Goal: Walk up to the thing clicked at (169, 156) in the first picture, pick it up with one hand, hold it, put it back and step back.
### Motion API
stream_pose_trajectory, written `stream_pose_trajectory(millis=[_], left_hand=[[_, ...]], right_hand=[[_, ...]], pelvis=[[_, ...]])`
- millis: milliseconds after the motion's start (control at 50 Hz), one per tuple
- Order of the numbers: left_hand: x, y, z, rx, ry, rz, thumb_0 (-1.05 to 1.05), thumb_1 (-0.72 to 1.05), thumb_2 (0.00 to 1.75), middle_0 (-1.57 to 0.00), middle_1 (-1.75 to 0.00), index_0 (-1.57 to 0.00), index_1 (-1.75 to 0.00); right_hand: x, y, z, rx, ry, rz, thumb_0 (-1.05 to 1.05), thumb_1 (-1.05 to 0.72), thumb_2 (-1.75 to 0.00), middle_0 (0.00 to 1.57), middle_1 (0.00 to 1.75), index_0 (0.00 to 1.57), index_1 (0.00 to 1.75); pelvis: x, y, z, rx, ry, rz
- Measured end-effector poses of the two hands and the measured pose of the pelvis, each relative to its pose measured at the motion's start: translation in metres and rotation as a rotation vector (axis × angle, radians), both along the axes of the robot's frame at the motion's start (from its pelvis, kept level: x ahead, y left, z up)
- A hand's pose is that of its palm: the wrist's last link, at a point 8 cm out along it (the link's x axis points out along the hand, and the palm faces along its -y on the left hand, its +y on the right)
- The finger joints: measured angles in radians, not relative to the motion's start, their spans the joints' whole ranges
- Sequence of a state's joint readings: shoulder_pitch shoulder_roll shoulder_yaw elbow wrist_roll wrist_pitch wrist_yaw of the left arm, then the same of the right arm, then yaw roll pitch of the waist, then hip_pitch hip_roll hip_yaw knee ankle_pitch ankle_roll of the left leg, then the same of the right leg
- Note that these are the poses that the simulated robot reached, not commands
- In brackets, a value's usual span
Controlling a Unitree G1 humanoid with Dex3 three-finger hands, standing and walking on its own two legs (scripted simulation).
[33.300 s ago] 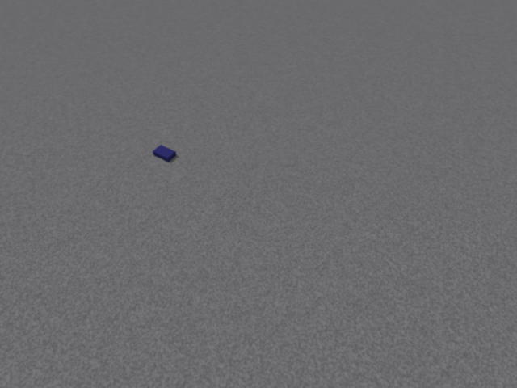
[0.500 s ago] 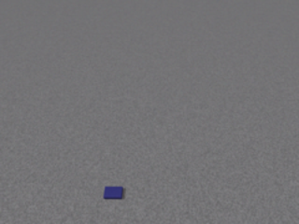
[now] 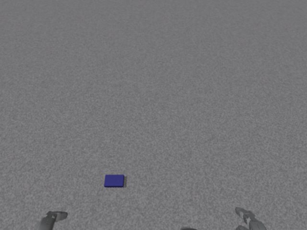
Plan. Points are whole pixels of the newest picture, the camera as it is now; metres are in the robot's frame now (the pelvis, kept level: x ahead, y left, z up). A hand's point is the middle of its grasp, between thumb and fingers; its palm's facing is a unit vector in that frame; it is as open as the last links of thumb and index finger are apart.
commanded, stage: rise first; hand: left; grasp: from above
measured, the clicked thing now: (114, 181) +0.48 +0.22 -0.73
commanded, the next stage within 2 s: none
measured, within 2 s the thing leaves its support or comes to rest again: neither
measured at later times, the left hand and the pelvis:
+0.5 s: hand out of the picture +0.16 +0.27 -0.27, palm faces -0.34 -0.75 -0.58, open 14.1 cm; pelvis -0.02 +0.01 -0.12, yaw +1 degrees
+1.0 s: hand (90, 201) +0.31 +0.28 -0.45, palm faces -0.50 -0.25 -0.83, open 13.5 cm; pelvis -0.09 +0.00 -0.31, yaw +0 degrees
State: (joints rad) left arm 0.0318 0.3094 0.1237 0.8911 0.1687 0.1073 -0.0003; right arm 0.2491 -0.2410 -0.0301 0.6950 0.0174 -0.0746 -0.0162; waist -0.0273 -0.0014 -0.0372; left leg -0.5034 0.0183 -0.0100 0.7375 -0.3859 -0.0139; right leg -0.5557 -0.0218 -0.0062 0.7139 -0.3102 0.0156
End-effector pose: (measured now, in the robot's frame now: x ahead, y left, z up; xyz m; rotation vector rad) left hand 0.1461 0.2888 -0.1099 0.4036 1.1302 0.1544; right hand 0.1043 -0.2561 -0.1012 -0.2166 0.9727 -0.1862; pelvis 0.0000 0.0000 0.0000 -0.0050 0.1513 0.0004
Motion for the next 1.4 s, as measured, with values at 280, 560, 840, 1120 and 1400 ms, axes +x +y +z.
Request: stream_pose_trajectory(millis=[280, 560, 840, 1120, 1400], left_hand=[[-0.02, 0.004, -0.04, 0.061, -0.021, -0.106, 0.0, -0.5, 0.98, -0.12, -0.99, -0.11, -1.02], [0.042, 0.01, -0.134, 0.263, -0.083, -0.408, 0.0, -0.51, 0.95, -0.1, -1.04, -0.11, -1.05], [0.125, 0.004, -0.239, 0.483, -0.19, -0.742, 0.0, -0.5, 0.96, -0.12, -1.05, -0.13, -1.05], [0.195, -0.004, -0.319, 0.598, -0.29, -0.998, 0.0, -0.42, 0.95, -0.13, -0.98, -0.14, -0.98], [0.239, -0.001, -0.367, 0.675, -0.325, -1.127, 0.0, -0.48, 1.0, -0.1, -0.93, -0.1, -0.94]], right_hand=[[0.04, 0.013, -0.026, -0.042, -0.139, 0.076, 0.01, -0.89, -0.89, 0.21, 0.3, 0.2, 0.3], [0.052, 0.008, -0.123, -0.044, -0.18, 0.174, 0.01, -0.89, -0.89, 0.21, 0.3, 0.2, 0.3], [-0.026, -0.018, -0.28, -0.028, 0.088, 0.128, 0.01, -0.91, -0.9, 0.2, 0.3, 0.2, 0.3], [-0.135, -0.022, -0.344, -0.083, 0.363, 0.041, 0.01, -0.87, -0.89, 0.2, 0.3, 0.2, 0.3], [-0.182, -0.009, -0.36, -0.114, 0.531, 0.008, 0.01, -0.89, -0.89, 0.21, 0.3, 0.2, 0.3]], pelvis=[[-0.007, 0.011, -0.049, -0.02, 0.114, 0.011], [-0.03, 0.004, -0.144, -0.016, 0.314, 0.023], [-0.07, -0.003, -0.263, -0.017, 0.439, 0.026], [-0.095, 0.005, -0.341, -0.064, 0.444, 0.011], [-0.096, 0.018, -0.38, -0.109, 0.453, 0.003]])
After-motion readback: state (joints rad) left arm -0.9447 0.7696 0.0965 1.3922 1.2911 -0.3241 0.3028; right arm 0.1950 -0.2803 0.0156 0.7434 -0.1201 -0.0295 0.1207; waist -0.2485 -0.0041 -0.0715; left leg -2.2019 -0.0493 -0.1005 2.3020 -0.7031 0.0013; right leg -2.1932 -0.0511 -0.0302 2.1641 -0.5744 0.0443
